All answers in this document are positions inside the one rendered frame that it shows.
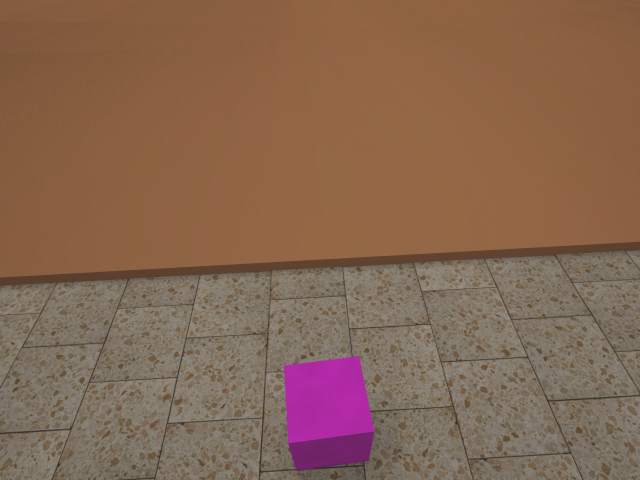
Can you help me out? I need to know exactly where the carton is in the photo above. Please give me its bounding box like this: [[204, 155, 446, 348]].
[[284, 356, 374, 471]]

